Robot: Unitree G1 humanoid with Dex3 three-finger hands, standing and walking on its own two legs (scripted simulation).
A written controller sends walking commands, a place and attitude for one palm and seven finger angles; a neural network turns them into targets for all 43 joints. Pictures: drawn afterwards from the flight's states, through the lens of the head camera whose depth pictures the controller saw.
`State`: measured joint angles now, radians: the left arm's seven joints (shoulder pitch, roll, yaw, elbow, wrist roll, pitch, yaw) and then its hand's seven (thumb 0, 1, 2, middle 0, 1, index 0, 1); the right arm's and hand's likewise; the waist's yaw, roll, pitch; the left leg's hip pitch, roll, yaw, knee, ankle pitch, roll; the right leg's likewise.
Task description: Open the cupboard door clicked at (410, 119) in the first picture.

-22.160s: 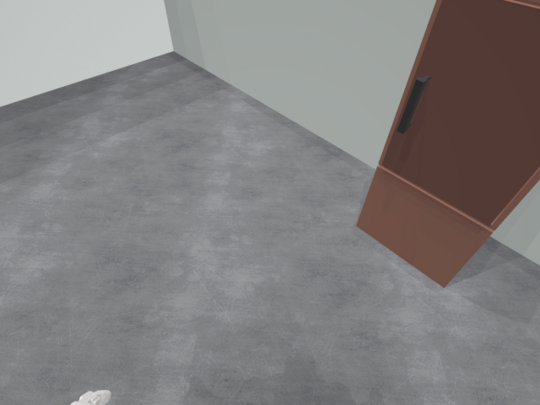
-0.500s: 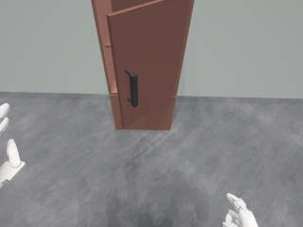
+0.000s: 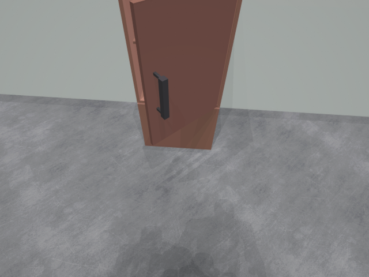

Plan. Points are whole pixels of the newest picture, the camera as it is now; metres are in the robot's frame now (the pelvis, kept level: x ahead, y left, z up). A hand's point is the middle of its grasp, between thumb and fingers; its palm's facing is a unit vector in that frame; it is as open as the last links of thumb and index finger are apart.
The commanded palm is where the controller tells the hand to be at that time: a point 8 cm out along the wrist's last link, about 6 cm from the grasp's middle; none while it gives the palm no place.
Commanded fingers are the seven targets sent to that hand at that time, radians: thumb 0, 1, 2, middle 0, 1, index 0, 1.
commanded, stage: let the arm hang, fingers relaxed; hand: left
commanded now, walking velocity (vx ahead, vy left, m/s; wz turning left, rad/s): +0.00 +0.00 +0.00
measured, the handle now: (160, 96) +0.68 +0.12 -0.06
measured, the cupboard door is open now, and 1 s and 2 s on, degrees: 43 43 43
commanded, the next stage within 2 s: look to check the result in 0.64 s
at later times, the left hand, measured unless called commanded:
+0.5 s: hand out of the picture +0.08 +0.20 -0.15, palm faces -0.01 -0.96 -0.29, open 7.4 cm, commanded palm none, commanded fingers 0.00 0.90 0.90 -0.20 -0.30 -0.20 -0.30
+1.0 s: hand out of the picture +0.09 +0.21 -0.16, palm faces -0.02 -0.95 -0.30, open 7.4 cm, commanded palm none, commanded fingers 0.00 0.90 0.90 -0.20 -0.30 -0.20 -0.30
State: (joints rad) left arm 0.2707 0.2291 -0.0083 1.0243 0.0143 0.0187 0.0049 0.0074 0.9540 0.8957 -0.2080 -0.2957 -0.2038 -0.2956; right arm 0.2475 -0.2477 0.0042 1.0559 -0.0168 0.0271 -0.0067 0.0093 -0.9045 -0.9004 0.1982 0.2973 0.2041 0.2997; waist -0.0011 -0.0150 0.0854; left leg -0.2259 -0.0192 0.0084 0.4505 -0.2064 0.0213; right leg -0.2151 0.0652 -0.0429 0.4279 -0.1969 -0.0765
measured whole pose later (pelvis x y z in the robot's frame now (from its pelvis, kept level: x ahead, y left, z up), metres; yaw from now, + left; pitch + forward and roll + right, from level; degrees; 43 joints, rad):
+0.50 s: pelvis +0.02 -0.01 +0.01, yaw -1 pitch -2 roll +0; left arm 0.15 0.23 0.01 1.12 0.01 -0.02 0.02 0.01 0.91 0.90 -0.20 -0.29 -0.20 -0.29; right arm 0.21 -0.25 0.00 1.12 -0.02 0.01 -0.02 0.00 -0.90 -0.90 0.20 0.30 0.20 0.30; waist -0.01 0.04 0.03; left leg -0.14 -0.01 0.01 0.36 -0.19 0.01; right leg -0.13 0.08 -0.03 0.34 -0.18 -0.09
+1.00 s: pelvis +0.04 -0.01 +0.01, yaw -1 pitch -1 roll +0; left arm 0.16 0.26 0.01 1.14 0.01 -0.02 0.02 0.01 0.91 0.90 -0.20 -0.29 -0.20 -0.29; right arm 0.18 -0.27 0.00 1.12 -0.01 0.00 -0.02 0.00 -0.90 -0.90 0.20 0.30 0.20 0.30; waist -0.01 0.02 0.05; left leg -0.11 0.00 0.02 0.33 -0.21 0.01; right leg -0.10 0.08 -0.02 0.31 -0.19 -0.08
